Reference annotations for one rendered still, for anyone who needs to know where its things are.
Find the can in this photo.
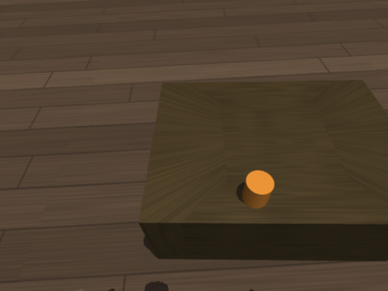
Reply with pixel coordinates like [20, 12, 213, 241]
[242, 170, 275, 209]

